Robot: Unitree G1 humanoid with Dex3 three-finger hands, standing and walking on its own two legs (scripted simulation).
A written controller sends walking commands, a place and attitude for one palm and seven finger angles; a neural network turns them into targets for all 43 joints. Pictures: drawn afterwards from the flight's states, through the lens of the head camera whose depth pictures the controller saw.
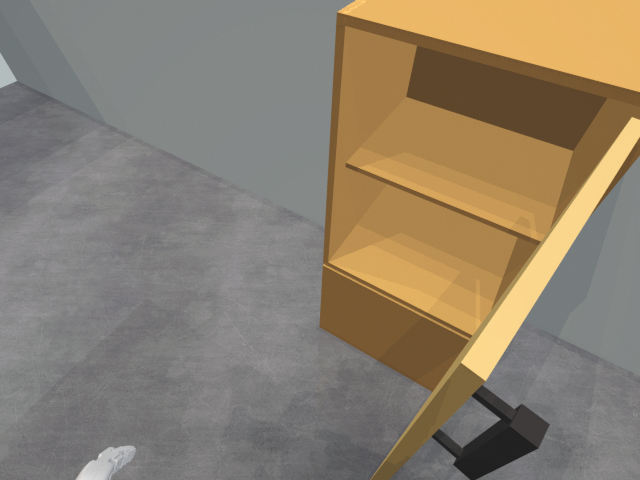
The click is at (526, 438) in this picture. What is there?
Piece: cupboard door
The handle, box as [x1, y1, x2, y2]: [431, 385, 549, 479]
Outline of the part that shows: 549,424 522,404 513,409 482,385 472,396 501,419 462,448 439,429 431,436 457,458 453,464 470,479 475,479 537,448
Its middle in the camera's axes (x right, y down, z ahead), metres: +0.15 +0.19 +0.38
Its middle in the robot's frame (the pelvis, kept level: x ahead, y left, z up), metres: +0.17 -0.14 +0.06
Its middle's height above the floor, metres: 0.83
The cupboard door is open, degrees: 79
